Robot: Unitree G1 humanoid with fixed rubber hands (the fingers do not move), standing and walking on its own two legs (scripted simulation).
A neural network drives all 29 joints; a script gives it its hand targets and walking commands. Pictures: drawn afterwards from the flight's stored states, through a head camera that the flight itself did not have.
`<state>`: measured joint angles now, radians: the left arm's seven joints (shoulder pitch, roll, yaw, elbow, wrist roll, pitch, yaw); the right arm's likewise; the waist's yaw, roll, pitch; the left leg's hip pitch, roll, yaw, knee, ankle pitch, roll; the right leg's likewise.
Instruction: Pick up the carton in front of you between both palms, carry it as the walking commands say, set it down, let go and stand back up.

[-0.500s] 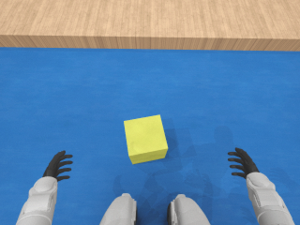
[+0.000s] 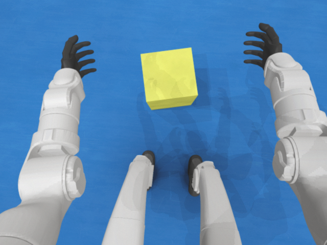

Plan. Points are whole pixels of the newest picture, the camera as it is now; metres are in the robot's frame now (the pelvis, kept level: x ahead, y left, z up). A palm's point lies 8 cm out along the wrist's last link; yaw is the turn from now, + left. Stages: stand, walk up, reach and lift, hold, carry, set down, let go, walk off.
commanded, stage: reach and lift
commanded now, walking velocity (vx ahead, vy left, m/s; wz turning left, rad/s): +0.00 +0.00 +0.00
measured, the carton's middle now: (168, 82) +0.57 +0.05 -0.55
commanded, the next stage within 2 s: none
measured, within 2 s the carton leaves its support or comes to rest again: neither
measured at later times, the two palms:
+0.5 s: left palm (100, 51) +0.53 +0.24 -0.17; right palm (235, 33) +0.62 -0.13 -0.17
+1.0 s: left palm (119, 81) +0.51 +0.25 -0.41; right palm (214, 69) +0.60 -0.13 -0.41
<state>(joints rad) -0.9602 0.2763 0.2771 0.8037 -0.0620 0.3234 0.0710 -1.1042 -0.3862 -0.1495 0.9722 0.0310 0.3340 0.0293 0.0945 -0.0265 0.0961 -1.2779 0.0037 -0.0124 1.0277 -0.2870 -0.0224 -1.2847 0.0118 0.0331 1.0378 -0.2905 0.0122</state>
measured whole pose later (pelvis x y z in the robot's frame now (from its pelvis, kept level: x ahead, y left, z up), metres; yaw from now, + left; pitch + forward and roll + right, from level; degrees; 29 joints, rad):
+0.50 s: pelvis +0.05 -0.01 -0.03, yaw +2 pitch +52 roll +2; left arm -1.17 0.13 0.55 0.79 0.11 0.13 0.03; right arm -1.36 -0.29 -0.33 1.00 -0.16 0.17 0.02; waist 0.10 -0.04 -0.02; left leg -1.66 -0.01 -0.02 1.09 -0.30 -0.04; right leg -1.67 0.04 0.08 1.12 -0.32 0.02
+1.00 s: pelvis -0.01 -0.02 -0.25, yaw +5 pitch +46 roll +2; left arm -1.42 0.31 0.28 0.96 -0.17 0.15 0.13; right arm -1.57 -0.46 -0.02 1.08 0.15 0.18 -0.09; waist 0.09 0.00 0.23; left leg -2.23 -0.03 -0.03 1.96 -0.53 -0.06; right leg -2.22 0.07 0.07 2.02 -0.60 0.04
